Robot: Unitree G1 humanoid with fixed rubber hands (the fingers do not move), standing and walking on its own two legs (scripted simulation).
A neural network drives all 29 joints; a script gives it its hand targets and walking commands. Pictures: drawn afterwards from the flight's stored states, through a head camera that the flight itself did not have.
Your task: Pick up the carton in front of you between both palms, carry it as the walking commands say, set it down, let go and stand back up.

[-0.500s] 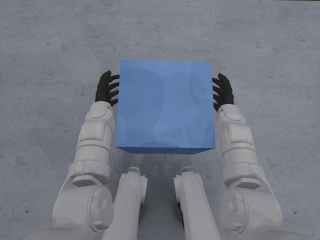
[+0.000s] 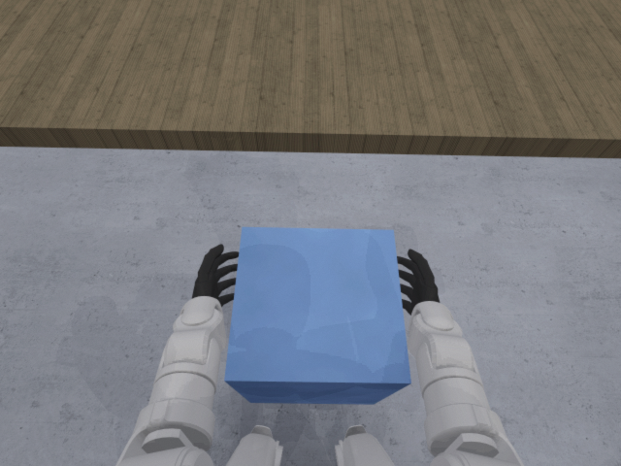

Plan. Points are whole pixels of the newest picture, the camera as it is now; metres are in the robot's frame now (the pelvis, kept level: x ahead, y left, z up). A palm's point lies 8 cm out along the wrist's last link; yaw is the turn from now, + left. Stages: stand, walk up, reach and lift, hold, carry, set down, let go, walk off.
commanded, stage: reach and lift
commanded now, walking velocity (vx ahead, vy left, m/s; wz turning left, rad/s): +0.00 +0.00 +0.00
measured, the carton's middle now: (314, 325) +0.34 +0.00 -0.11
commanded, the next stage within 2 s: hold in 1.48 s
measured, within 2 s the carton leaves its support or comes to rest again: neither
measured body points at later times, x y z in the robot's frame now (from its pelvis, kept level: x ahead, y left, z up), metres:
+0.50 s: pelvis +0.03 +0.00 +0.09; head +0.00 +0.00 +0.53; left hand +0.33 +0.15 +0.10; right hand +0.33 -0.15 +0.10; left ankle +0.03 +0.13 -0.65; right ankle +0.04 -0.13 -0.65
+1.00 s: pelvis +0.02 +0.00 +0.09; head -0.01 +0.00 +0.54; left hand +0.33 +0.15 +0.11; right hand +0.33 -0.15 +0.11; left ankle +0.03 +0.13 -0.65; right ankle +0.04 -0.13 -0.65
